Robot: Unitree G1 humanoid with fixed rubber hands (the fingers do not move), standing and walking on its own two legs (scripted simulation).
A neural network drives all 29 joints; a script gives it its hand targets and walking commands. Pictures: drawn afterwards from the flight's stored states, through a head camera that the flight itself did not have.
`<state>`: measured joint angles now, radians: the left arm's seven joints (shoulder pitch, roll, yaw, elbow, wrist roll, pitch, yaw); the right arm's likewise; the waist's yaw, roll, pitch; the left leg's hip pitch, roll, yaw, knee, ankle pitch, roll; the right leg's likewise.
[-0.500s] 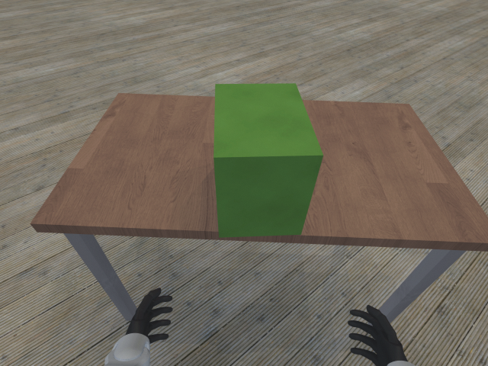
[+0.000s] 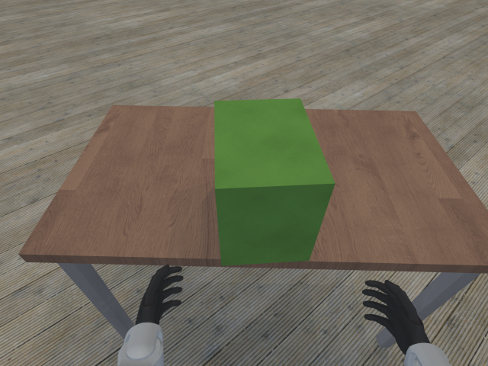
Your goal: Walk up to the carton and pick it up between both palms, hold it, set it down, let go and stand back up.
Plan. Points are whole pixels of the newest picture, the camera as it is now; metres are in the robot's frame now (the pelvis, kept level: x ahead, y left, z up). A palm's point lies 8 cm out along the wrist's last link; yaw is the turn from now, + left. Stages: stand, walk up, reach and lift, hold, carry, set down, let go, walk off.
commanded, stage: reach and lift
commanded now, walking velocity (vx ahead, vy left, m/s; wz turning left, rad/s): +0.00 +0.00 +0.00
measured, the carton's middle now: (261, 180) +0.49 +0.02 +0.03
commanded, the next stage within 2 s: none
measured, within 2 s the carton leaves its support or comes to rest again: neither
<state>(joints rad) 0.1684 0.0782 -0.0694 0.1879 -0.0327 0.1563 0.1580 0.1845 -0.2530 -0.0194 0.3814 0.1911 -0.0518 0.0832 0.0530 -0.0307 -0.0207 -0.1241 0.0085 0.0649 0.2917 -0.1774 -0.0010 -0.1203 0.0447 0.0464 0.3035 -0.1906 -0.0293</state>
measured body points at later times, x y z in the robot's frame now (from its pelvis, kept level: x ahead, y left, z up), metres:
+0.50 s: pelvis +0.00 -0.01 +0.00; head -0.01 +0.00 +0.45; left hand +0.28 +0.17 +0.03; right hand +0.29 -0.22 +0.03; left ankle -0.02 +0.11 -0.75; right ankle -0.02 -0.10 -0.75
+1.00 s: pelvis -0.02 -0.01 +0.00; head -0.03 -0.01 +0.45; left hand +0.33 +0.19 +0.08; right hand +0.37 -0.21 +0.06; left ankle -0.02 +0.11 -0.75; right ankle -0.02 -0.10 -0.75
